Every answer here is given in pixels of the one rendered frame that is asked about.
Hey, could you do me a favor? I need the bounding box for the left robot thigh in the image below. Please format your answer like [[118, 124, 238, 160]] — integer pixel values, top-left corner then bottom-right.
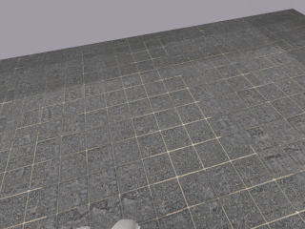
[[112, 219, 140, 229]]

